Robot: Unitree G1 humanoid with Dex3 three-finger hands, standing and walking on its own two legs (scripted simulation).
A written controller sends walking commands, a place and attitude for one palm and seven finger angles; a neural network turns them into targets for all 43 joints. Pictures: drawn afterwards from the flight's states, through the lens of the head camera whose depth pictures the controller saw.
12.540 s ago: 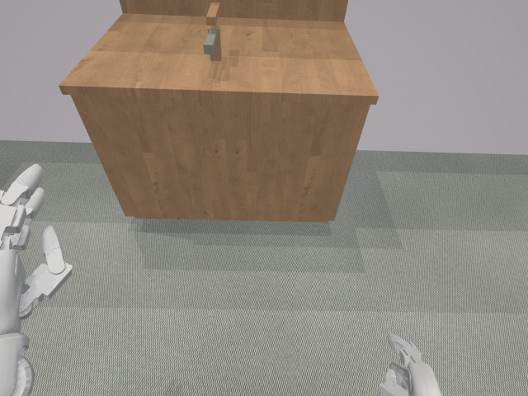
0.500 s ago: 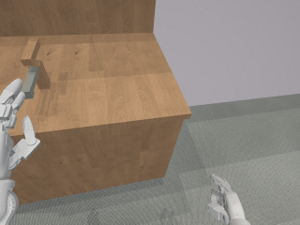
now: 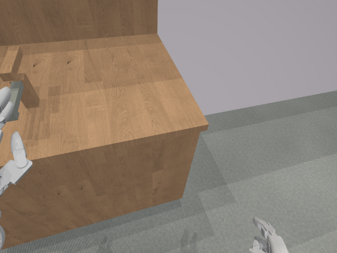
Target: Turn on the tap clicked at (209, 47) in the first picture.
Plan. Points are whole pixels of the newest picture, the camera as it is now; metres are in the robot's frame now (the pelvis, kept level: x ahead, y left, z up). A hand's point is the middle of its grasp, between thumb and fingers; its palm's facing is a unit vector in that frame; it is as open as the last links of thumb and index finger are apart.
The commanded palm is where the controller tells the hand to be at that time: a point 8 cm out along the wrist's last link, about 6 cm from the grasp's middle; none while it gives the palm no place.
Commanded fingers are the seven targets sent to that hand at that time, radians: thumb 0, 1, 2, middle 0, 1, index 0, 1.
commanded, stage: shuffle to correct the standing spot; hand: left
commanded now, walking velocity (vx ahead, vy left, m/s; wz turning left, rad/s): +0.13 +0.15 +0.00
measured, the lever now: (9, 113) +0.40 +0.42 +0.09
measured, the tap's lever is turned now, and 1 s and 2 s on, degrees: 0 0 0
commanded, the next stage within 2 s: come to a stop and stand still in 0.92 s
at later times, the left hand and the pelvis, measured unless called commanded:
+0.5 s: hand (11, 157) +0.22 +0.27 +0.19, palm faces +0.38 -0.85 -0.36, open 7.5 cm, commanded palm +0.17 +0.31 +0.20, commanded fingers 0.00 0.90 0.90 -0.20 -0.30 -0.20 -0.30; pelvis +0.00 +0.04 +0.01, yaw -1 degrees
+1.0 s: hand out of the picture +0.28 +0.36 +0.19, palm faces +0.43 -0.81 -0.40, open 7.5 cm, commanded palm +0.22 +0.39 +0.20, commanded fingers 0.00 0.90 0.90 -0.20 -0.30 -0.20 -0.30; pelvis +0.05 +0.11 +0.00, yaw +0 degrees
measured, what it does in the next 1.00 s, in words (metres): steps to the left: right foot, then left foot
